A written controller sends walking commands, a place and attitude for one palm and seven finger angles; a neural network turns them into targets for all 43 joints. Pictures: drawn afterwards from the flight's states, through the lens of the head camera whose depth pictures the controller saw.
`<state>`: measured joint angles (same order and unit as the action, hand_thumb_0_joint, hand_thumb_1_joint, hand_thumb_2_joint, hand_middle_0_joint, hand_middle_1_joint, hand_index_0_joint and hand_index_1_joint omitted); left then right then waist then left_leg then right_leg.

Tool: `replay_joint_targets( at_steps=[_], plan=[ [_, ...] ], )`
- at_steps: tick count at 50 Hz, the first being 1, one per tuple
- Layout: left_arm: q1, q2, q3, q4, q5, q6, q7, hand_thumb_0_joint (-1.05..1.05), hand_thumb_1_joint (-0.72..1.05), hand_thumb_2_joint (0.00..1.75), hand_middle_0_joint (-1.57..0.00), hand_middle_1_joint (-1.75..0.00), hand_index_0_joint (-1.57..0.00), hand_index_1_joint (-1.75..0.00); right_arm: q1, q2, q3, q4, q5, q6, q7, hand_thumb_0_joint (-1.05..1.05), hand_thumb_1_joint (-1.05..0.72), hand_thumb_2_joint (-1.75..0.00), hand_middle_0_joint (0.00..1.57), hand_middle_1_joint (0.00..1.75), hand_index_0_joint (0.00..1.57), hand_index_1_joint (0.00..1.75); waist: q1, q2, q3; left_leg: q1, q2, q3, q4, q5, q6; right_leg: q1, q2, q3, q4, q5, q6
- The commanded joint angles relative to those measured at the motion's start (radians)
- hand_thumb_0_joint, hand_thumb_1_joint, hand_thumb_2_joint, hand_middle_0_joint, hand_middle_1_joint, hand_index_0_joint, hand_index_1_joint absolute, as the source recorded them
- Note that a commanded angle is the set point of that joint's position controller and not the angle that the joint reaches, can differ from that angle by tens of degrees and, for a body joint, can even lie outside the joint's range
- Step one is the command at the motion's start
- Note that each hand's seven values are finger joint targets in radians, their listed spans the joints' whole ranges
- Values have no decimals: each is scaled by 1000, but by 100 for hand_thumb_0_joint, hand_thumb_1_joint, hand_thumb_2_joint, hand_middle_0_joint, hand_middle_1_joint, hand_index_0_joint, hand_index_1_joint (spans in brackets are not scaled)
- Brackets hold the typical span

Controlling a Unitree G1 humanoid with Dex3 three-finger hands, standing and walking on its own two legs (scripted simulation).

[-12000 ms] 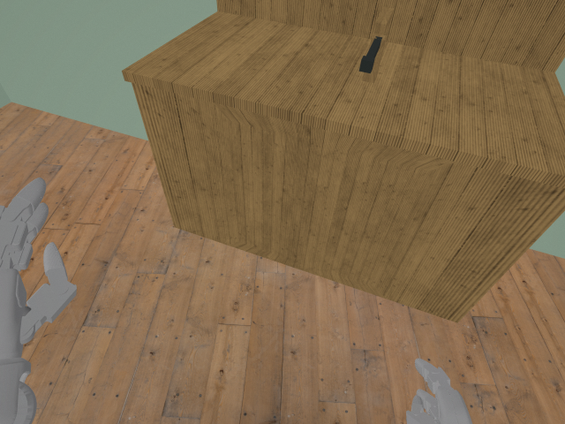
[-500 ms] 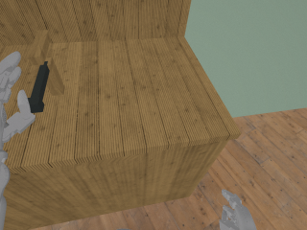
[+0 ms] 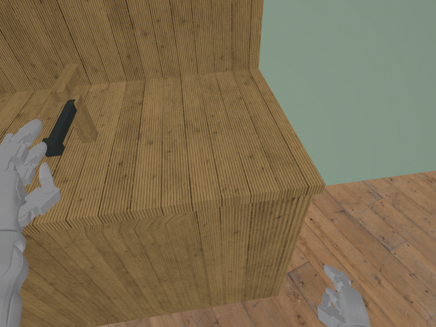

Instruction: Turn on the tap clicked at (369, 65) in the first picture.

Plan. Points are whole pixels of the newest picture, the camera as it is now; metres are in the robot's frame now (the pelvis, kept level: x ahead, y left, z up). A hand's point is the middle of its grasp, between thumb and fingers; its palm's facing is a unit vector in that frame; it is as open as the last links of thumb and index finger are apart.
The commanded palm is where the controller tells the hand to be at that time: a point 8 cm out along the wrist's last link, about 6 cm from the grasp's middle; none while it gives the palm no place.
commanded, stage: turn the palm inward beside the body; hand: left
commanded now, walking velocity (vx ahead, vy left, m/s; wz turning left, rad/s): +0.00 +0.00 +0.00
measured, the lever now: (52, 146) +0.37 +0.38 +0.15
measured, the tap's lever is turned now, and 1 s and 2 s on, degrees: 0 0 0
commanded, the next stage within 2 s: reach beside the lever's end, fingers flat in 1.60 s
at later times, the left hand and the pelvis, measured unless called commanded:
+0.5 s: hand (56, 201) +0.22 +0.26 +0.19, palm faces +0.41 -0.88 -0.22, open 7.4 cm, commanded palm +0.17 +0.30 +0.21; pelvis +0.02 +0.01 +0.00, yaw -1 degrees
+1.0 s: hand (48, 216) +0.19 +0.25 +0.20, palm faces +0.43 -0.89 -0.14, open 7.4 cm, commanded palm +0.13 +0.29 +0.21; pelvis +0.00 +0.02 +0.01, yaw +0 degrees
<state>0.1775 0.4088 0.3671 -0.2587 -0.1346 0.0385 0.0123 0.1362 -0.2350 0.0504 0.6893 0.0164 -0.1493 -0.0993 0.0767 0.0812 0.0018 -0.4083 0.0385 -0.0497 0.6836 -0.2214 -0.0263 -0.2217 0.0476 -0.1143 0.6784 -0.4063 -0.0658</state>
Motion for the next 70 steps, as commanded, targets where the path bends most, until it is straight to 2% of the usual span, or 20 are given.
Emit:
replay_joint_targets(
  at_steps=[1, 4, 9, 11, 13, 19, 20, 21, 29, 30, 34, 36, 39, 41, 48, 50, 59, 61, 63, 70],
  plan=[
    [-84, 239, 171, -271, -39, -89, 12, 0, 90, 90, -20, -30, -20, -30, -138, -97, -48, -184, 5, -84, -3, 0, -90, -90, 20, 30, 20, 30, 9, -83, -134, 132, -33, 10, -20, 18, 32, -107, -124, 195, -223, 200, 68],
    [-6, 240, 214, -294, -75, -83, 4, 0, 90, 90, -20, -30, -20, -30, -106, -106, -54, -184, 9, -91, -4, 0, -90, -90, 20, 30, 20, 30, 14, -88, -177, 147, -31, 26, -25, 101, 37, -55, -124, 165, -174, 447, 87],
    [53, 194, 187, -319, -95, -54, -12, 0, 90, 90, -20, -30, -20, -30, -85, -112, -59, -188, 19, -109, -10, 0, -90, -90, 20, 30, 20, 30, 9, -67, -142, 180, -33, 45, -48, 159, 48, -72, -106, 111, -158, 536, 89],
    [69, 155, 148, -363, -85, -56, -8, 0, 90, 90, -20, -30, -20, -30, -82, -107, -60, -195, 20, -123, -9, 0, -90, -90, 20, 30, 20, 30, 10, -27, -153, 211, -39, 53, -51, 185, 52, -85, -92, 86, -153, 527, 78],
    [71, 153, 142, -373, -93, -61, -10, 0, 90, 90, -20, -30, -20, -30, -78, -114, -61, -192, 20, -136, -12, 0, -90, -90, 20, 30, 20, 30, 5, -71, -149, 212, -36, 44, -56, 182, 55, -93, -90, 84, -157, 508, 80],
    [94, 140, 128, -430, -90, -65, 26, 0, 90, 90, -20, -30, -20, -30, -88, -109, -57, -186, 21, -159, -13, 0, -90, -90, 20, 30, 20, 30, 16, -33, -154, 229, -34, 38, -80, 157, 56, -108, -75, 64, -167, 376, 62],
    [104, 149, 132, -416, -78, -51, 38, 0, 90, 90, -20, -30, -20, -30, -101, -108, -52, -178, 27, -158, -14, 0, -90, -90, 20, 30, 20, 30, 24, -3, -127, 224, -37, 38, -86, 134, 54, -119, -70, 62, -174, 333, 58],
    [90, 106, 98, -433, -82, -45, 45, 0, 90, 90, -20, -30, -20, -30, -98, -100, -48, -186, 26, -156, -13, 0, -90, -90, 20, 30, 20, 30, 16, -11, -131, 225, -35, 32, -96, 114, 52, -129, -68, 54, -175, 301, 56],
    [52, 81, 45, -469, -85, 29, 66, 0, 90, 90, -20, -30, -20, -30, -152, -97, -27, -192, 31, -157, -22, 0, -90, -90, 20, 30, 20, 30, 16, -21, -96, 233, -26, 13, -143, 2, 48, -147, -61, 49, -211, 135, 52],
    [59, 90, 57, -471, -79, 41, 72, 0, 90, 90, -20, -30, -20, -30, -165, -94, -21, -189, 33, -156, -23, 0, -90, -90, 20, 30, 20, 30, 24, 15, -93, 240, -29, 11, -149, -2, 47, -144, -60, 52, -215, 136, 49],
    [69, 66, 35, -501, -89, 68, 76, 0, 90, 90, -20, -30, -20, -30, -175, -92, -17, -194, 30, -152, -22, 0, -90, -90, 20, 30, 20, 30, 19, -33, -102, 248, -24, 8, -157, -7, 47, -137, -58, 44, -220, 127, 50],
    [68, 46, 18, -525, -82, 83, 87, 0, 90, 90, -20, -30, -20, -30, -182, -85, -10, -197, 33, -148, -19, 0, -90, -90, 20, 30, 20, 30, 22, 21, -97, 249, -26, 5, -167, -23, 40, -136, -58, 40, -212, 122, 45],
    [73, 45, 23, -522, -97, 97, 95, 0, 90, 90, -20, -30, -20, -30, -192, -88, -9, -193, 31, -146, -21, 0, -90, -90, 20, 30, 20, 30, 20, -32, -85, 244, -24, 3, -167, -42, 44, -139, -57, 41, -228, 97, 50],
    [67, 31, 10, -530, -94, 113, 100, 0, 90, 90, -20, -30, -20, -30, -199, -83, -5, -192, 35, -145, -21, 0, -90, -90, 20, 30, 20, 30, 21, 2, -74, 243, -27, 2, -174, -71, 40, -145, -58, 40, -231, 78, 49],
    [75, 26, -3, -570, -107, 147, 108, 0, 90, 90, -20, -30, -20, -30, -219, -86, -2, -195, 37, -152, -24, 0, -90, -90, 20, 30, 20, 30, 25, -7, -61, 238, -29, -4, -178, -114, 41, -142, -59, 44, -247, 30, 49],
    [87, 39, 10, -582, -102, 157, 113, 0, 90, 90, -20, -30, -20, -30, -222, -88, -2, -191, 39, -156, -22, 0, -90, -90, 20, 30, 20, 30, 31, 23, -63, 242, -30, -5, -178, -109, 39, -134, -59, 46, -246, 35, 46],
    [80, 17, 15, -571, -139, 199, 117, 0, 90, 90, -20, -30, -20, -30, -213, -95, -5, -186, 38, -161, -28, 0, -90, -90, 20, 30, 20, 30, 27, -31, -70, 250, -30, -5, -164, -49, 42, -127, -62, 44, -252, 87, 50],
    [68, 8, 2, -582, -134, 212, 115, 0, 90, 90, -20, -30, -20, -30, -214, -94, -1, -187, 42, -161, -26, 0, -90, -90, 20, 30, 20, 30, 26, 9, -65, 255, -32, -7, -169, -39, 40, -125, -62, 44, -248, 101, 47],
    [80, 16, 12, -574, -139, 214, 113, 0, 90, 90, -20, -30, -20, -30, -209, -97, -4, -189, 39, -162, -27, 0, -90, -90, 20, 30, 20, 30, 28, -49, -79, 258, -32, -6, -160, -19, 44, -120, -60, 46, -255, 111, 51],
    [93, 29, 30, -576, -132, 208, 115, 0, 90, 90, -20, -30, -20, -30, -201, -98, -8, -187, 39, -161, -22, 0, -90, -90, 20, 30, 20, 30, 30, -13, -89, 278, -32, 4, -144, 40, 42, -110, -62, 50, -256, 168, 49]
  ],
)
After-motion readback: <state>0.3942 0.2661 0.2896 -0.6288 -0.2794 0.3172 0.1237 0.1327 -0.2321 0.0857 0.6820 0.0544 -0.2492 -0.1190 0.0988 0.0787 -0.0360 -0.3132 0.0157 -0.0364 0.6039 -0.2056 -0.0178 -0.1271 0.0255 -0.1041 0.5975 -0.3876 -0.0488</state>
